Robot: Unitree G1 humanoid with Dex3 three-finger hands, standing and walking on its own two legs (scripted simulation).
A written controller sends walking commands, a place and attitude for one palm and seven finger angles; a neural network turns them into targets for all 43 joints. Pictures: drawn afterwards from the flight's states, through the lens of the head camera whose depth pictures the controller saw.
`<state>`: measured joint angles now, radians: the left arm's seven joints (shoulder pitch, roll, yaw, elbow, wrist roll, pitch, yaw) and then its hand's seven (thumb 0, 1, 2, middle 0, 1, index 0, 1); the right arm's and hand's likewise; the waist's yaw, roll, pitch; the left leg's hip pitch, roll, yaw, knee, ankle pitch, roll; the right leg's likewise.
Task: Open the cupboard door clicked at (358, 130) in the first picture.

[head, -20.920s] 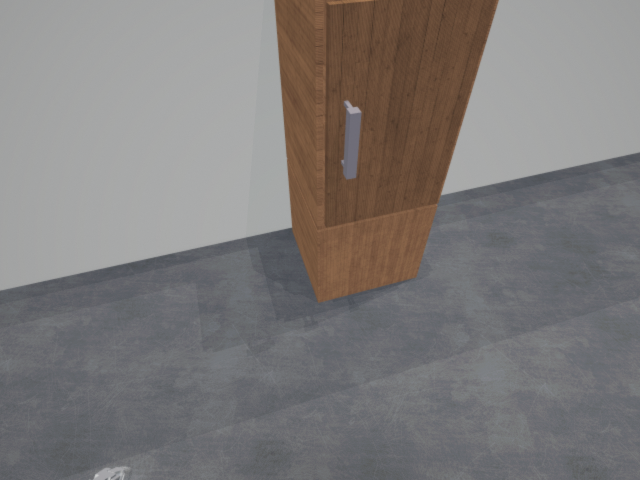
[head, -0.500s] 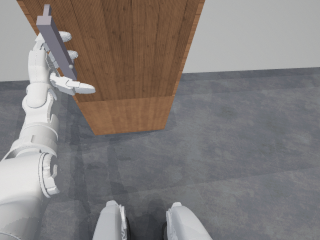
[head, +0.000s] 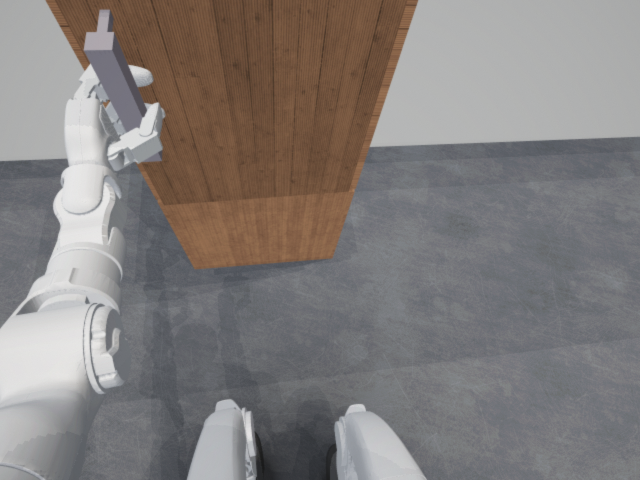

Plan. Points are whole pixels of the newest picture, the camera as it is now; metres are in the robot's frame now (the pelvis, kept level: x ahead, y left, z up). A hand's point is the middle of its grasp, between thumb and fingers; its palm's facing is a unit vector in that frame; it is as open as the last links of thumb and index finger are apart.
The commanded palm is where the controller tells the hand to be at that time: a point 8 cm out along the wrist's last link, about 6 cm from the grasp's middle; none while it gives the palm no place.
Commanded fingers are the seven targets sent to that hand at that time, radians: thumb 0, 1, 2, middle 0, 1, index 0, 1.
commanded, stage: close the thumb around the handle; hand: left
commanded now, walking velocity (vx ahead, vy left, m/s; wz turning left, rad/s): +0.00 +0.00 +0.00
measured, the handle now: (131, 94) +0.57 +0.19 +0.07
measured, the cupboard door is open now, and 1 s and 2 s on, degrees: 1 41 43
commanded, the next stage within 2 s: pull the door open along its arc in 0.12 s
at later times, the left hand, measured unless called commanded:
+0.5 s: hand (151, 147) +0.50 +0.16 +0.06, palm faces +0.05 -1.00 -0.01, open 6.2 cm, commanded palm +0.44 +0.21 +0.06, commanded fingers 0.00 0.90 0.90 -0.40 -1.35 -0.40 -1.35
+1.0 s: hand (258, 276) +0.33 +0.05 +0.07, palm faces +0.32 -0.95 -0.01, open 6.8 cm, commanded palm +0.25 +0.12 +0.06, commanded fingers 0.00 0.90 0.90 -0.40 -1.35 -0.40 -1.35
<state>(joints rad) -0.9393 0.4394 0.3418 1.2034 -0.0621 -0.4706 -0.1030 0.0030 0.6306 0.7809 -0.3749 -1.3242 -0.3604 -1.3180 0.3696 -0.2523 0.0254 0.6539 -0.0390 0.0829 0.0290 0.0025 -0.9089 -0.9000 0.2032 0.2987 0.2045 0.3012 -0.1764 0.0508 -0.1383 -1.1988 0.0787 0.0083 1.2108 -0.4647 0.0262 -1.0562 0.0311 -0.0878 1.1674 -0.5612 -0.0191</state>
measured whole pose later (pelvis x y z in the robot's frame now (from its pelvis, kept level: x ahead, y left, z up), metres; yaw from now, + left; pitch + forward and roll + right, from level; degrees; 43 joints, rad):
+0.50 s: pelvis +0.01 +0.00 +0.01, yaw -1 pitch +24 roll -3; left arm -0.76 0.38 0.36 1.04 -0.11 -0.46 -0.14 0.01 0.68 0.72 -0.35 -1.35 -0.34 -1.35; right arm 0.38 -0.25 0.02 0.62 -0.02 0.11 0.04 0.00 -0.91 -0.90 0.20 0.30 0.20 0.30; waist -0.16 0.05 -0.15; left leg -1.12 0.09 0.04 1.16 -0.47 0.02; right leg -1.00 0.04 -0.06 1.13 -0.55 -0.02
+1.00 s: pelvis +0.02 -0.03 +0.03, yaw +2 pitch +16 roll +0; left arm 0.03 -0.12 -0.16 0.28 0.11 -0.34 0.51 0.03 0.58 0.66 -0.31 -1.29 -0.35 -1.32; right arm 0.17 -0.15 0.02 0.52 -0.07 0.05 0.06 0.01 -0.91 -0.90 0.20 0.30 0.20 0.30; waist -0.02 0.02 -0.19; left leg -0.88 0.06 0.04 1.07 -0.46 -0.01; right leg -0.77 0.02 -0.06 1.08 -0.59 -0.05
